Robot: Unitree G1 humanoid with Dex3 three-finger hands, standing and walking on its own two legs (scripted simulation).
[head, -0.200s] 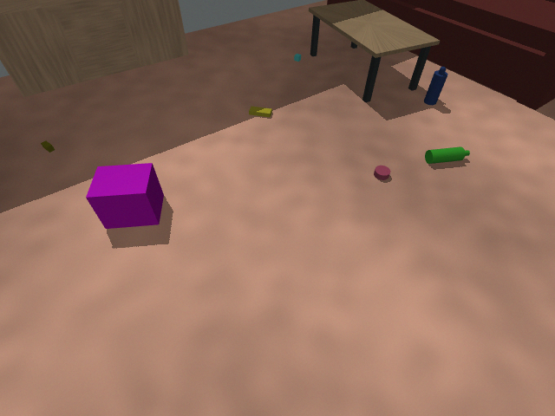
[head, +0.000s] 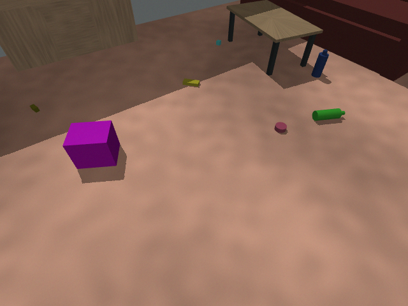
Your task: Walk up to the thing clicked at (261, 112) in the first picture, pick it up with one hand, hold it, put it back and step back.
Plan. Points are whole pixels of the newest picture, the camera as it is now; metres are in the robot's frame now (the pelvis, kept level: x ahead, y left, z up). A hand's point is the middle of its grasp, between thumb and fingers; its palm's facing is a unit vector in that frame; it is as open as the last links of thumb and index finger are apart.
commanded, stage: stand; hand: left
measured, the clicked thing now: (191, 82) +2.02 +0.06 -0.77
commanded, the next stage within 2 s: walk up in 0.92 s
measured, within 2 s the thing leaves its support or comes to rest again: neither
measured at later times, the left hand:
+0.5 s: hand out of the picture +0.08 +0.25 -0.16, palm faces -0.03 -0.94 -0.34, open 7.4 cm
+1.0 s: hand out of the picture +0.09 +0.25 -0.15, palm faces -0.05 -0.94 -0.33, open 7.4 cm
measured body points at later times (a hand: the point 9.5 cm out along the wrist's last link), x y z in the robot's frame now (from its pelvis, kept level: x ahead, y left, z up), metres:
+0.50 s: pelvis +0.00 +0.00 +0.00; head +0.01 +0.00 +0.45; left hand +0.08 +0.30 -0.13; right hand +0.07 -0.30 -0.13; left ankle +0.00 +0.13 -0.75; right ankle +0.00 -0.12 -0.75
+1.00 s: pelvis +0.02 +0.00 +0.00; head +0.02 +0.00 +0.45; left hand +0.09 +0.30 -0.13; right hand +0.09 -0.31 -0.13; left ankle +0.00 +0.13 -0.74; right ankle +0.00 -0.12 -0.74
